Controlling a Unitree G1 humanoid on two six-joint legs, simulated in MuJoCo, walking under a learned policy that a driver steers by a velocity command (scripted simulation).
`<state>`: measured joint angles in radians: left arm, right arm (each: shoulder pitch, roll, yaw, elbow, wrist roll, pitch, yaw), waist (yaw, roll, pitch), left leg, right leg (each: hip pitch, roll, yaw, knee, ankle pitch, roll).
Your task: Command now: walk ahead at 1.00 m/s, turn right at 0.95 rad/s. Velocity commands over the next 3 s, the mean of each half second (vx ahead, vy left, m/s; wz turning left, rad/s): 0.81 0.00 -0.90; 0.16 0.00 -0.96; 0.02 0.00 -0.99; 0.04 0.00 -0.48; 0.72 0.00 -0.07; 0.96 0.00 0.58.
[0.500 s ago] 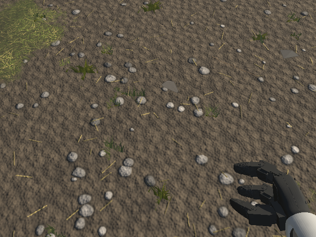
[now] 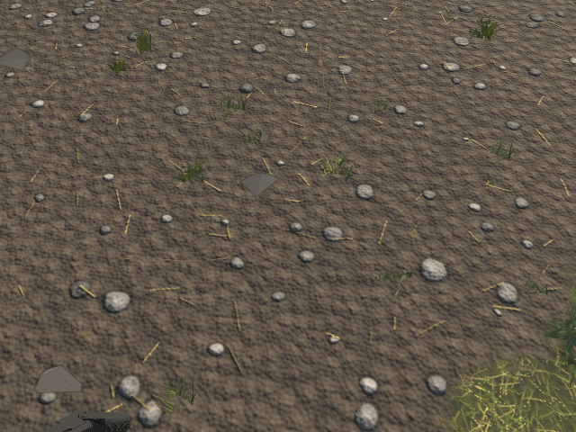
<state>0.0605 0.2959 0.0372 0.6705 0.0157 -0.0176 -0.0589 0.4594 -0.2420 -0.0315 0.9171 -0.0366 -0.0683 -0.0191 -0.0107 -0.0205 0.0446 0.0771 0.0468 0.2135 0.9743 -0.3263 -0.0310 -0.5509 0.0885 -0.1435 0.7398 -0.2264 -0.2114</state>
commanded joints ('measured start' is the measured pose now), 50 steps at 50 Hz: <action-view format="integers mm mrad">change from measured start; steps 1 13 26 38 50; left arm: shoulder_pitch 373 360 286 145 76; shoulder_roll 332 161 117 150 210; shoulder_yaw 114 67 58 89 111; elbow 28 93 -64 -123 -209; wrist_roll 13 -30 -61 -41 -27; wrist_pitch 32 -73 48 78 39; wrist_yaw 44 45 79 17 93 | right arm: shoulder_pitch -159 -505 -320 -450 -446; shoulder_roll -154 -62 -119 -239 -133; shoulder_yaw -16 41 -31 -93 -54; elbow -280 -384 -323 -253 -282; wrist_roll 1 2 25 90 32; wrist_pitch -60 2 -23 21 35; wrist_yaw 11 48 -5 3 13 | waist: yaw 152 76 37 62 -14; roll -101 9 120 101 -13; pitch -365 18 -107 -103 -204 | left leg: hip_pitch -970 -506 -181 -150 -589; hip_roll -77 14 271 252 -94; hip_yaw -296 -181 -362 13 -319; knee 772 -311 -638 -492 -50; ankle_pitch -111 480 641 768 -71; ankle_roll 5 -2 203 137 -39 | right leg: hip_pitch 1026 241 -89 181 352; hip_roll -351 -77 -179 -126 -203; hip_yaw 930 462 233 32 560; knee -391 -574 656 -54 -372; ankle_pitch -109 425 -202 77 421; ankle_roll -325 -46 280 147 -50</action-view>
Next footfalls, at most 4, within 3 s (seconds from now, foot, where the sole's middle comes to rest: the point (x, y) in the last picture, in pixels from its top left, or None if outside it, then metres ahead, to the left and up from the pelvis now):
0.38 left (267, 365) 0.61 0.08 -0.73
0.80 right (390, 356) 0.63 -0.21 -0.73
1.20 left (339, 288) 0.82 -0.10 -0.73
1.64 right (355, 396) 0.54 -0.11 -0.73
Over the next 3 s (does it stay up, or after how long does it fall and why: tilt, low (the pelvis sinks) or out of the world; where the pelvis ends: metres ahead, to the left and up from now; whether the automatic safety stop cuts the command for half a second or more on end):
stays up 0.57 -0.75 0.01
